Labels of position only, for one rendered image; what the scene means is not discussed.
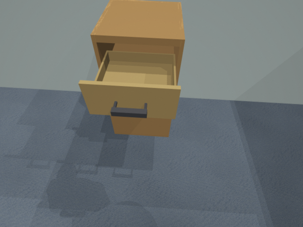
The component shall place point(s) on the cabinet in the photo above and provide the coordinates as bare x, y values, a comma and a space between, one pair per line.
140, 26

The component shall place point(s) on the drawer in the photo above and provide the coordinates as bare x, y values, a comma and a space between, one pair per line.
133, 79

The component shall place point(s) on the handle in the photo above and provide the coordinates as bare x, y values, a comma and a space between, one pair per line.
129, 112

